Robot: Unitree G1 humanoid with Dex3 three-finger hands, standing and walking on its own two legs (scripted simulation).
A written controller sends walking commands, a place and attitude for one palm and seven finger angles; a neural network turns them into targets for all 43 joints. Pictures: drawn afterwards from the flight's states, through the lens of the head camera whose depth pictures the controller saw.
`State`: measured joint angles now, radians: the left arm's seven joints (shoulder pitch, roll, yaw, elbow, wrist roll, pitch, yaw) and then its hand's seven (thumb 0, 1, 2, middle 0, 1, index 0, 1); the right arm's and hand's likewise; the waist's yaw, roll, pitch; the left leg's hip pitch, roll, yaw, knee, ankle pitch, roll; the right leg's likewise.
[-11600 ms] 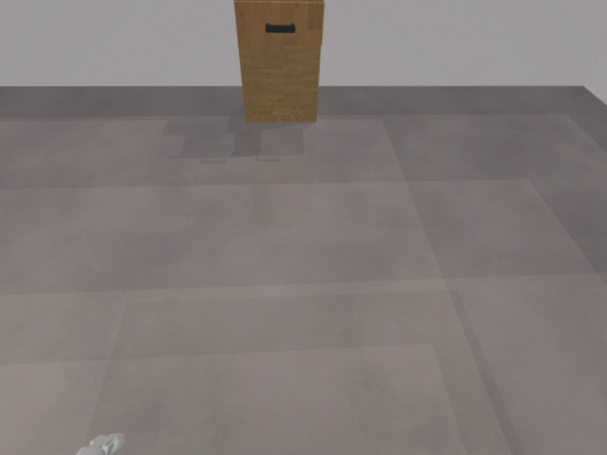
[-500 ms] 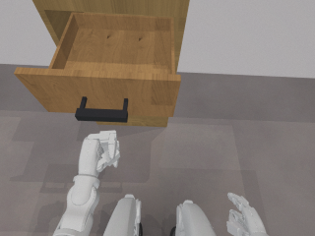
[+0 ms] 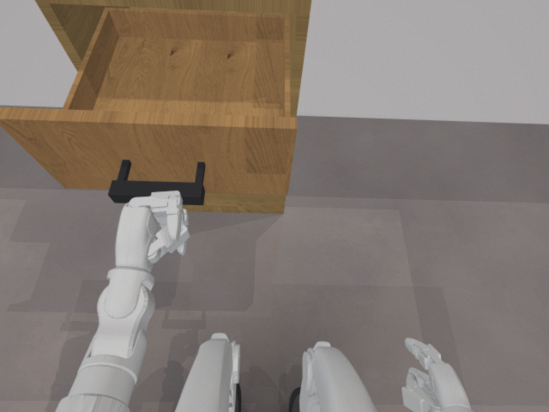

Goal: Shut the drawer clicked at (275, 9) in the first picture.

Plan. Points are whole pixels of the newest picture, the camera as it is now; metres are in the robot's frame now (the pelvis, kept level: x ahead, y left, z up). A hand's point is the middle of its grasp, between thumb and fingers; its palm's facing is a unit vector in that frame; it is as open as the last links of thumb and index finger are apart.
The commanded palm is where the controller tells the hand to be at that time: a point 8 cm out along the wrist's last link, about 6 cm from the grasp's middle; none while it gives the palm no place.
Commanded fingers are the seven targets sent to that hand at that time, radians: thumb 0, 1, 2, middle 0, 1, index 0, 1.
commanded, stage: push the drawer shut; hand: left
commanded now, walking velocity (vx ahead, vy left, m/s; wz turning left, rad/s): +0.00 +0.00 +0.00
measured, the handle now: (160, 180) +0.44 +0.18 +0.02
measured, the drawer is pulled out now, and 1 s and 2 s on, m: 0.24 0.12 0.00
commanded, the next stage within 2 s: none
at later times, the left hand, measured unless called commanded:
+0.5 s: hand (186, 195) +0.41 +0.14 +0.02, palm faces -0.02 -1.00 -0.05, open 2.8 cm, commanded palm +0.40 +0.19 +0.02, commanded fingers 0.00 0.90 0.90 -1.40 -1.60 -1.40 -1.60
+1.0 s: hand (191, 159) +0.48 +0.14 +0.02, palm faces +0.02 -1.00 -0.04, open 3.0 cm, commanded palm +0.46 +0.19 +0.02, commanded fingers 0.00 0.90 0.90 -1.40 -1.60 -1.40 -1.60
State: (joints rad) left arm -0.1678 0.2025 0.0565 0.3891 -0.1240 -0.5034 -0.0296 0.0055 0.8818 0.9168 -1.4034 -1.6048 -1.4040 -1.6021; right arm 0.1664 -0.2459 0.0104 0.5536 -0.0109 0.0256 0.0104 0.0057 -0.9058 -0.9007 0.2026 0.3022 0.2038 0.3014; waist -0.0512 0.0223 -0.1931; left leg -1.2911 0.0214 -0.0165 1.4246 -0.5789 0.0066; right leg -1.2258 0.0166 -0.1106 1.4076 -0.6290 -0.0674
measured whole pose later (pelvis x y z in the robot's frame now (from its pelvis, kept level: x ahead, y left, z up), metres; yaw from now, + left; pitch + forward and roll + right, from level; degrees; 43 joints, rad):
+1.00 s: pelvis -0.01 +0.02 -0.01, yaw -2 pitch +29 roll -3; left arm -0.76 0.29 0.25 1.03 -0.03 -0.58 0.01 -0.02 0.79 0.90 -1.40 -1.60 -1.40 -1.60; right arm 0.28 -0.25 0.02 0.64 -0.05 0.08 0.03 0.00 -0.91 -0.90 0.20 0.30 0.20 0.30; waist -0.15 0.04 -0.18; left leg -1.39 0.02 0.01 1.43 -0.55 0.05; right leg -1.32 0.02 -0.08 1.40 -0.58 -0.03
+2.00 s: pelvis -0.02 +0.02 -0.03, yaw -5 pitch +36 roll -7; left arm -1.23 0.62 0.40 1.30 0.07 -0.42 -0.05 0.00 0.76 0.89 -1.40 -1.60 -1.40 -1.60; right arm 0.36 -0.25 0.09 0.61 -0.08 0.10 0.04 0.00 -0.91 -0.90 0.20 0.30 0.21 0.30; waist -0.30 0.06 -0.14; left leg -1.59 0.06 -0.04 1.53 -0.57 0.04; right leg -1.50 0.05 -0.13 1.45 -0.57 -0.04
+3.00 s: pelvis -0.02 +0.03 -0.03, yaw -6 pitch +35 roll -7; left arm -1.17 0.60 0.41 1.18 0.06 -0.34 -0.04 0.01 0.79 0.88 -1.40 -1.60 -1.40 -1.60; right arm 0.41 -0.24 0.10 0.60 -0.08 0.06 0.07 0.00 -0.90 -0.90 0.21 0.30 0.21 0.30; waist -0.30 0.07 -0.14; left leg -1.58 0.07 -0.03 1.51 -0.55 0.05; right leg -1.49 0.06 -0.12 1.41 -0.55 -0.03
